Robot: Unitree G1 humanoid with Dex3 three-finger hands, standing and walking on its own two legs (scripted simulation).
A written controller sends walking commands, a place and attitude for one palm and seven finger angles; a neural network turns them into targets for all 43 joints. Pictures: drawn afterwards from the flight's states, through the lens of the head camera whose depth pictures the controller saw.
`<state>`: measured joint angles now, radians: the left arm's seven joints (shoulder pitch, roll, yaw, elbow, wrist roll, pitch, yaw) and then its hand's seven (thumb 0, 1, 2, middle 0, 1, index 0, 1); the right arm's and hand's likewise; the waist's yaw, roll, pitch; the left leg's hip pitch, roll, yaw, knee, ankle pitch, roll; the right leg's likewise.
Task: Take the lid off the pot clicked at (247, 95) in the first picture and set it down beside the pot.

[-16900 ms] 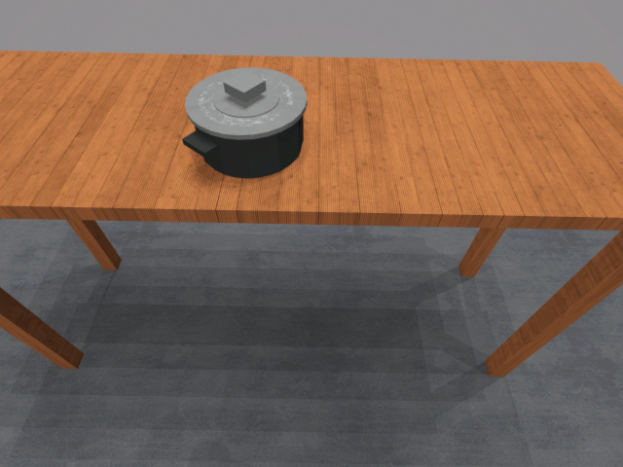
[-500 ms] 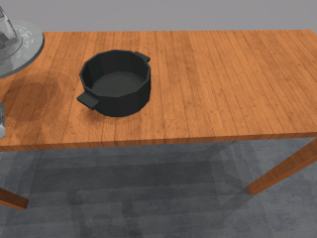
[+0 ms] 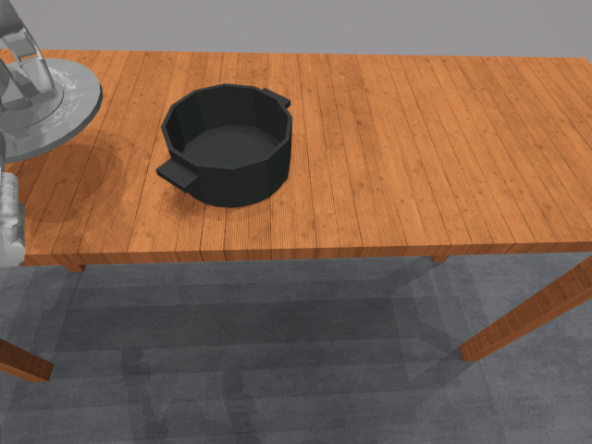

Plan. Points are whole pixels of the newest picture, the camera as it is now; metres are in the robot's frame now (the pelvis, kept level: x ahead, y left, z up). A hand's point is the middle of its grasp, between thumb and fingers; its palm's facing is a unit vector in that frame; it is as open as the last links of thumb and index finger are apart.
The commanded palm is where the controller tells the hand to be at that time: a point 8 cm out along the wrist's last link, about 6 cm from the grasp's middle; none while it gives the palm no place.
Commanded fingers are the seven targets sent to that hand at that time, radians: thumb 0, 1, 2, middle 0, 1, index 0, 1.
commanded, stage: lower the lid onto the table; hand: left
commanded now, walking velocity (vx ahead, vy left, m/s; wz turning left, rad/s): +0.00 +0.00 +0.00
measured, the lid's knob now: (6, 89) +0.52 +0.31 +0.20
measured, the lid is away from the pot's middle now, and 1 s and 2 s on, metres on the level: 0.25 0.24 0.24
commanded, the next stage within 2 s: open the fingers wide in 1.50 s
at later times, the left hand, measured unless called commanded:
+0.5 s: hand (36, 98) +0.50 +0.27 +0.19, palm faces -0.39 -0.19 -0.90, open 5.7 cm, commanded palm +0.53 +0.27 +0.25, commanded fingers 0.00 0.68 0.93 -0.72 -1.07 -0.96 -1.16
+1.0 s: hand (45, 126) +0.49 +0.28 +0.16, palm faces -0.44 -0.18 -0.88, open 5.7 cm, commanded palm +0.54 +0.27 +0.21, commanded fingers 0.00 0.68 0.93 -0.72 -1.07 -0.96 -1.16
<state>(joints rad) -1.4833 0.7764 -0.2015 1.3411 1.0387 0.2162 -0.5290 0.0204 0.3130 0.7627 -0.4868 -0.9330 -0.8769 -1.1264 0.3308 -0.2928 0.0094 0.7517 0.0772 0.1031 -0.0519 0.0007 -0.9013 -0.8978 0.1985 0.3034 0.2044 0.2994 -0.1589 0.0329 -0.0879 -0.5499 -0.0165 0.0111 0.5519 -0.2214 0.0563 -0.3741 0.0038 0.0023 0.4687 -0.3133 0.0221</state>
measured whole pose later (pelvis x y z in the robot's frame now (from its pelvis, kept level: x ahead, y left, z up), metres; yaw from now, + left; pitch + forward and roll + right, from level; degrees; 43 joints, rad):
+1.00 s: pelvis -0.01 +0.00 -0.01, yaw -1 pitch +15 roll -3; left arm -1.40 0.77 -0.18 1.37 1.03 0.12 -0.49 0.02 0.32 0.76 -0.48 -0.93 -0.88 -1.13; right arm 0.36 -0.29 0.00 0.75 0.08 0.12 -0.07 0.00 -0.90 -0.90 0.20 0.30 0.21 0.30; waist -0.18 0.03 -0.10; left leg -0.64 0.00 0.01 0.63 -0.25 0.06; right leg -0.46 0.02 0.01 0.54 -0.34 0.02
